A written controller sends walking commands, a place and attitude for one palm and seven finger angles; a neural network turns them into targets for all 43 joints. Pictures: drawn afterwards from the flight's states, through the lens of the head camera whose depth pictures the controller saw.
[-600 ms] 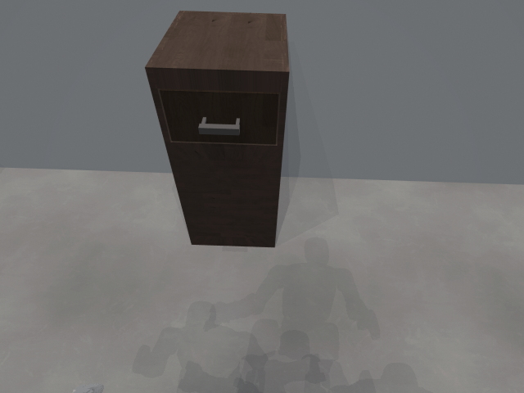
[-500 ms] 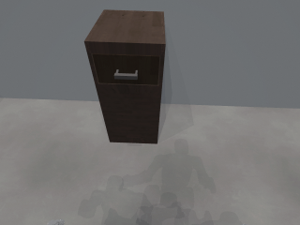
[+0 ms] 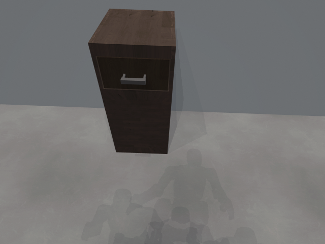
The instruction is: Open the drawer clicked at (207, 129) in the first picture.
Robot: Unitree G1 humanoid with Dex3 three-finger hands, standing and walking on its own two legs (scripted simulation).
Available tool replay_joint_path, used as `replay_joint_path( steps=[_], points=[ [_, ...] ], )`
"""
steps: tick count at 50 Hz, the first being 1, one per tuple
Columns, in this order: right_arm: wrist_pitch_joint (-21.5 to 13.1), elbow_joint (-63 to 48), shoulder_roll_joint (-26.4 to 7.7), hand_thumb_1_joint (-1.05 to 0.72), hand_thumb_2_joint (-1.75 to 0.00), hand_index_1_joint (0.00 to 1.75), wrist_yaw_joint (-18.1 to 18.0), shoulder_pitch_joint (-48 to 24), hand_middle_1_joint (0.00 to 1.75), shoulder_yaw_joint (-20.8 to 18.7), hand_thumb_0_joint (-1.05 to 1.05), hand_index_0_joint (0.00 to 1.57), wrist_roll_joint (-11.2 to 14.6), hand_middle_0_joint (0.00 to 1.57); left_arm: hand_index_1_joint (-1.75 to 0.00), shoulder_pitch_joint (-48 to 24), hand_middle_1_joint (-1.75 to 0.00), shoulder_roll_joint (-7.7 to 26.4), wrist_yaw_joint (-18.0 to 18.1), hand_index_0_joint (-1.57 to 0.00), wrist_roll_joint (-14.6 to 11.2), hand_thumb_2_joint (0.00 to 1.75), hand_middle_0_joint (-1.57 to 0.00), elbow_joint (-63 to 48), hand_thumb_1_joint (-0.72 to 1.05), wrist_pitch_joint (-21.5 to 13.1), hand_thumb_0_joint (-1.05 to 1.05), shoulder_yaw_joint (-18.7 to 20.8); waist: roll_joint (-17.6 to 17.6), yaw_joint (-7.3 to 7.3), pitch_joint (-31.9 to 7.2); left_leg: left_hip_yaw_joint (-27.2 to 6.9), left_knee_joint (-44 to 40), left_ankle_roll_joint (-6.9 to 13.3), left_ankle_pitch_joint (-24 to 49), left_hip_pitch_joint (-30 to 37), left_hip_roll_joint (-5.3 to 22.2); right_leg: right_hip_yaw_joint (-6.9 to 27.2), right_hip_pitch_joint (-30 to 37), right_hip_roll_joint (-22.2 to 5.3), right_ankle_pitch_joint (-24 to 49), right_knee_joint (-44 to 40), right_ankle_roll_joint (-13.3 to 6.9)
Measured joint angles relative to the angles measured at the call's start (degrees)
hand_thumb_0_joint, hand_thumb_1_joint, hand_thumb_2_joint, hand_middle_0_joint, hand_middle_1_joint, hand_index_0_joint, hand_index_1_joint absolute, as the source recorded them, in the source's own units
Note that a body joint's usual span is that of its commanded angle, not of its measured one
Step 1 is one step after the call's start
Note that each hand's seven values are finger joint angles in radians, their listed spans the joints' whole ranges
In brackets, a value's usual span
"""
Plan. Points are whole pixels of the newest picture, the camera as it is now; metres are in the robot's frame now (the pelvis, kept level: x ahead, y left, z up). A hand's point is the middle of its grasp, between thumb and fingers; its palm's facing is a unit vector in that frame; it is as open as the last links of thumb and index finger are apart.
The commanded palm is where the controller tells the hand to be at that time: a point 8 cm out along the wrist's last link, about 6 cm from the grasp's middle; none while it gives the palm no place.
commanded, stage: stand and wait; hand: left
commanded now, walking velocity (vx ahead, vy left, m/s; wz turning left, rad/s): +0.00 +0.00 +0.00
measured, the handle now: (133, 78) +0.84 +0.19 -0.08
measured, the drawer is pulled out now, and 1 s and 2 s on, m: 0.00 0.00 0.00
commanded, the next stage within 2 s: look at it before walking up in 0.22 s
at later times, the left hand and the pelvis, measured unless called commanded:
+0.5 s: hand out of the picture +0.06 +0.24 -0.16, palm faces -0.01 -0.95 -0.31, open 7.4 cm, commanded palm none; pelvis -0.01 +0.00 +0.00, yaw +0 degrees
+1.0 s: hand out of the picture +0.05 +0.24 -0.16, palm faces -0.01 -0.95 -0.32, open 7.4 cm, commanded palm none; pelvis +0.00 +0.00 +0.00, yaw +0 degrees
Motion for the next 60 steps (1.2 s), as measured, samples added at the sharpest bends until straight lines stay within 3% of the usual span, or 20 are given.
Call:
replay_joint_path(
  steps=[50, 60],
  points=[
    [-0.23, 1.29, 0.97, -0.9, -0.9, 0.3, 0.0, 0.21, 0.3, 0.39, 0.0, 0.2, 0.11, 0.21, -0.3, 0.57, -0.3, -0.93, 0.2, -0.2, 0.06, 0.9, -0.2, 1.38, 0.91, -0.34, 0.0, -0.1, 0.26, 0.18, -0.1, -0.3, -2.79, -0.03, 1.91, 0.8, -0.08, -0.31, 1.04, -0.12, 1.91, -3.04, 0.14],
    [0.35, 1.4, 5.56, -0.91, -0.9, 0.3, 0.17, 6.7, 0.3, 0.3, 0.0, 0.2, -0.64, 0.2, -0.3, 7.54, -0.3, -5.25, -0.55, -0.2, 0.75, 0.9, -0.2, 1.47, 0.91, 0.2, 0.0, 0.4, 0.18, 0.36, -3.11, 0.09, 5.51, 0.25, -5.15, -1.29, 0.4, -0.01, -0.99, 0.4, -4.57, 4.71, -0.6]
  ],
)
